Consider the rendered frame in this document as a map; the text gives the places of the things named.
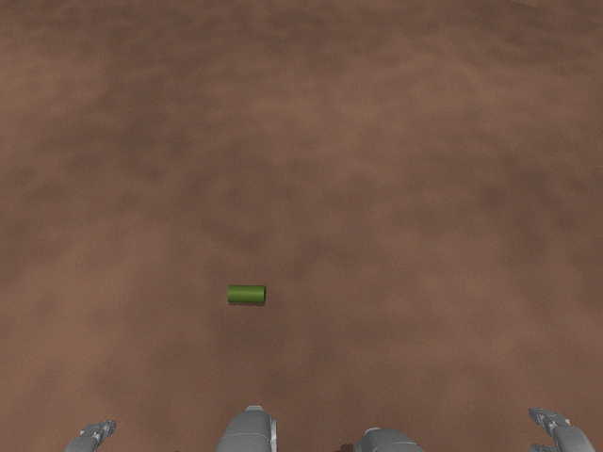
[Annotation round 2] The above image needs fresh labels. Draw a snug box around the right robot hand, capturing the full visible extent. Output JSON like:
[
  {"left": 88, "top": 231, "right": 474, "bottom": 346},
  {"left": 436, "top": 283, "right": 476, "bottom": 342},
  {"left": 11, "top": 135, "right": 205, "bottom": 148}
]
[{"left": 529, "top": 407, "right": 595, "bottom": 452}]

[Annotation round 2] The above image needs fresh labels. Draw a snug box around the left robot hand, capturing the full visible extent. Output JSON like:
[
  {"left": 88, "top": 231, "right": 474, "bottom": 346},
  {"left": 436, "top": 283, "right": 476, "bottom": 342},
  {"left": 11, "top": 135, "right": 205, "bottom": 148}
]
[{"left": 64, "top": 420, "right": 116, "bottom": 452}]

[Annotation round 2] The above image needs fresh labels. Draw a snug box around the can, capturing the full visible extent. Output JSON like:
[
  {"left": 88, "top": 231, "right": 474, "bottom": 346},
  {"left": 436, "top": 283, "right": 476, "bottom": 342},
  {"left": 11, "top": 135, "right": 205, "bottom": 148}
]
[{"left": 227, "top": 285, "right": 266, "bottom": 303}]

